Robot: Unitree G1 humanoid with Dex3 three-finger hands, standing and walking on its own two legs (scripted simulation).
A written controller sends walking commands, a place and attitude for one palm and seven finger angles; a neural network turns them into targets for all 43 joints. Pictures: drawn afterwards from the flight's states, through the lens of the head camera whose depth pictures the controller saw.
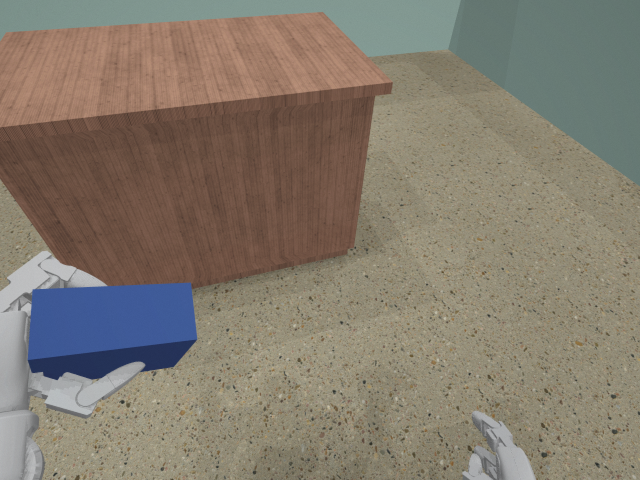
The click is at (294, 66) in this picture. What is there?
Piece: table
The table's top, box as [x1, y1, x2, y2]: [0, 12, 392, 141]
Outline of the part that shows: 392,82 322,12 6,32 0,41 0,141 390,93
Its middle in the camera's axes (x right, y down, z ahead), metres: -0.40 -0.52 +1.14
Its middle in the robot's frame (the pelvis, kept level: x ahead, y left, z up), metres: +1.18 +0.47 +0.00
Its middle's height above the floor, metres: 0.78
